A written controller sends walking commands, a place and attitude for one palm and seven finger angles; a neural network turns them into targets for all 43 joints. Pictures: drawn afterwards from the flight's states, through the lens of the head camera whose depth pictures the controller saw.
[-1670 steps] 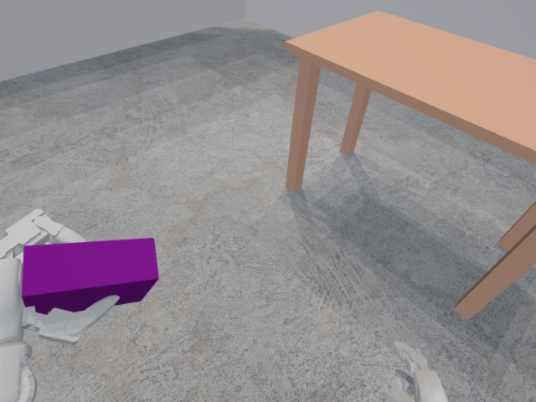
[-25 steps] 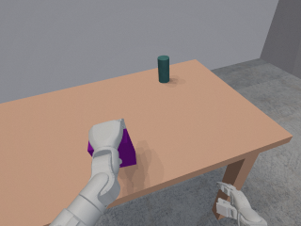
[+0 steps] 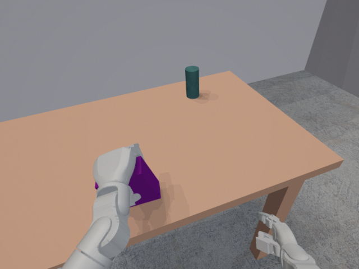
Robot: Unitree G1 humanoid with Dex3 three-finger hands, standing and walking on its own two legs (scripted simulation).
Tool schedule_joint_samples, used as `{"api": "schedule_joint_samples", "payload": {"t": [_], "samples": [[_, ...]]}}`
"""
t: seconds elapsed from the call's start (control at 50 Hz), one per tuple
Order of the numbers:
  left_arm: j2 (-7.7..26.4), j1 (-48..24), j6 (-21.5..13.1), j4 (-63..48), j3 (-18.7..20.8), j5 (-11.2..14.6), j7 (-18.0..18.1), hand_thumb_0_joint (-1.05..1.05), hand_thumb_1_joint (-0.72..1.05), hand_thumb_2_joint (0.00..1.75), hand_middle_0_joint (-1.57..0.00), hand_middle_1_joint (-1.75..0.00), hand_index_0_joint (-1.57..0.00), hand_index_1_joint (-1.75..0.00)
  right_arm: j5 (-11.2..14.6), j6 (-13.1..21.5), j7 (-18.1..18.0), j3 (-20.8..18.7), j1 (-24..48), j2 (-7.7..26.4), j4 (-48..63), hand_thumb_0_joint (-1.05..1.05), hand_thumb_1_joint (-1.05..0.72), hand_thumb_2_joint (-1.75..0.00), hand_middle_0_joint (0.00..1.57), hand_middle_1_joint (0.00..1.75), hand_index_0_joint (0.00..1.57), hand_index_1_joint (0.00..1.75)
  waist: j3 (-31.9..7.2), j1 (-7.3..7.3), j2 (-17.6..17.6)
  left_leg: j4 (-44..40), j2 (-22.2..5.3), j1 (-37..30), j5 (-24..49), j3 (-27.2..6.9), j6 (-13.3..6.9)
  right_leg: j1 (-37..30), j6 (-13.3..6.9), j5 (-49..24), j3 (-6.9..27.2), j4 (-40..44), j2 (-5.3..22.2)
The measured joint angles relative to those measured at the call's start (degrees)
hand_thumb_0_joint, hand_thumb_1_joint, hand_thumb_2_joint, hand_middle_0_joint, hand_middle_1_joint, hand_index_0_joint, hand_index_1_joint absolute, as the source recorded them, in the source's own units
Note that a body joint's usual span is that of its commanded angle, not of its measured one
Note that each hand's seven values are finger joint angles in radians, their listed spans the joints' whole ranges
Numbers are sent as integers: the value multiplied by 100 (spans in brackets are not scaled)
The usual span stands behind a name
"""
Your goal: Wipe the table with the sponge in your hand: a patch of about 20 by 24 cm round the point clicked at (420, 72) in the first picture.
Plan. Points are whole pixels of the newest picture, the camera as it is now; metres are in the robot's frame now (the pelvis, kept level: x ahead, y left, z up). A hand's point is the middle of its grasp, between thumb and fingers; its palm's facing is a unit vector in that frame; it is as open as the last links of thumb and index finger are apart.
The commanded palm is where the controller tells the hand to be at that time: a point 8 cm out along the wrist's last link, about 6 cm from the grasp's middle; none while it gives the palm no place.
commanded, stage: slide back across to the middle lane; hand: left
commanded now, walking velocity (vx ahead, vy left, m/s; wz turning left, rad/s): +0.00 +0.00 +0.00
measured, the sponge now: (133, 188) +0.29 +0.16 +0.05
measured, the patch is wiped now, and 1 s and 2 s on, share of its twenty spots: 0.95 0.95 0.95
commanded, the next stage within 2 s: wipe forward along the middle lane in 0.38 s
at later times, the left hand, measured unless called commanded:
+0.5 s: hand (107, 184) +0.26 +0.20 +0.09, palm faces +0.11 -0.25 -0.96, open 9.3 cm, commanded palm +0.22 +0.21 +0.14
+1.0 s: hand (103, 175) +0.29 +0.23 +0.08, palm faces +0.03 -0.09 -1.00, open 9.3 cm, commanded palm +0.27 +0.23 +0.12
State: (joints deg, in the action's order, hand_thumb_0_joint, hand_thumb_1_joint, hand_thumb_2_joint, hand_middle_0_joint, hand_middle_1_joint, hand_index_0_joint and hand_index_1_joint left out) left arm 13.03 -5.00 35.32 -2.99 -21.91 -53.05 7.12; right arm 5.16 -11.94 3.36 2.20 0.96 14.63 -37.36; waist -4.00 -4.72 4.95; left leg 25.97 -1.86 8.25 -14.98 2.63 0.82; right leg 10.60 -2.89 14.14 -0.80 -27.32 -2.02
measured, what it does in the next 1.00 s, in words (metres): stands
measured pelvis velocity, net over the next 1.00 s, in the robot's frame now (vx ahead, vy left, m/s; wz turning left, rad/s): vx -0.01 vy -0.01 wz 0.01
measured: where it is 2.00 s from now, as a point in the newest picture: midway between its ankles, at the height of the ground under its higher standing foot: outside the picture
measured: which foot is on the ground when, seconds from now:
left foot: down 0.00-1.00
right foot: down 0.00-1.00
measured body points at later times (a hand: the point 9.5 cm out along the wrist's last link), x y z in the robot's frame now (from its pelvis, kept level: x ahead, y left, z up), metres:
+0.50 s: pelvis +0.00 +0.00 +0.00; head -0.04 -0.04 +0.45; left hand +0.25 +0.21 +0.14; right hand +0.25 -0.20 -0.07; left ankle -0.01 +0.13 -0.74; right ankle +0.01 -0.09 -0.74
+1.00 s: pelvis -0.01 -0.01 +0.00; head -0.03 -0.05 +0.45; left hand +0.29 +0.23 +0.14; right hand +0.24 -0.21 -0.08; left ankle -0.01 +0.13 -0.74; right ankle +0.01 -0.09 -0.74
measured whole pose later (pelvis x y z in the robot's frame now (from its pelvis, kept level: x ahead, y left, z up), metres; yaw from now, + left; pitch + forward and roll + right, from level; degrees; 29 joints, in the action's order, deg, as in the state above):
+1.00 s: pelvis -0.01 -0.01 +0.00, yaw +1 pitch -2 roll +1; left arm 18.1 -11.5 31.8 10.7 -14.8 -56.0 3.2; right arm 4.8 -5.9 -1.7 2.9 -0.4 15.8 -39.7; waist -3.0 -4.6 5.5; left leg 24.0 -1.7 9.0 -13.1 1.8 0.8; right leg 11.3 -3.2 12.7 -1.4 -25.7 -2.0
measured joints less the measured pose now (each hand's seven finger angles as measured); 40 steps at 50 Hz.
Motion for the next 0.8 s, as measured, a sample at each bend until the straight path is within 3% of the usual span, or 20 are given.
{"api": "schedule_joint_samples", "payload": {"t": [0.24, 0.52, 0.8], "samples": [[285, 366, -136, -440, 347, 215, -230, -1, -46, 110, -77, -147, -81, -140, -50, 152, -180, 21, 15, 7, 43, 1, -91, -90, 20, 30, 20, 30, 120, -26, 23, -143, -25, -150, 80, 42, -3, -143, -6, -109, 47, 168, -33], [470, 630, -285, -529, 684, 159, -312, -2, -47, 110, -78, -147, -82, -139, -62, 351, -266, 22, -39, 48, 21, 2, -91, -90, 20, 30, 20, 30, 160, -50, 63, -229, -12, -182, 123, 27, -1, -176, -4, -142, 39, 241, -24], [493, -267, -224, 681, 621, -210, -369, -3, -48, 110, -80, -145, -83, -137, -32, 524, -421, 72, -29, 69, -158, 2, -91, -90, 20, 30, 21, 30, 138, -45, 56, -254, 17, -24, 198, -44, 2, -24, -15, -170, -25, 225, 4]]}}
